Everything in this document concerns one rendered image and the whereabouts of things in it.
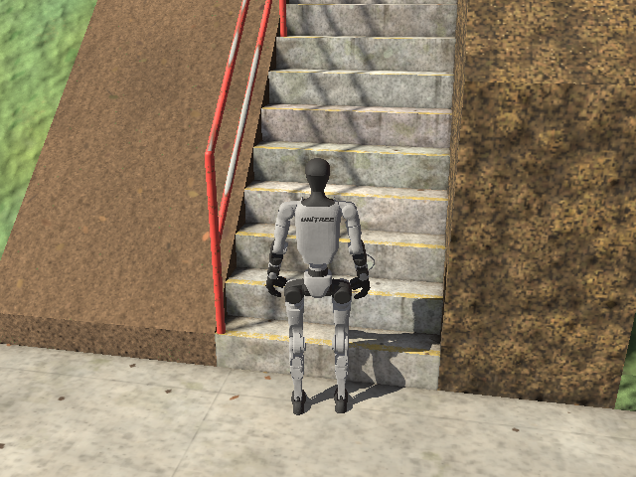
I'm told stairs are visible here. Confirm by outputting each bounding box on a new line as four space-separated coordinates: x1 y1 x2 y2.
215 0 457 390

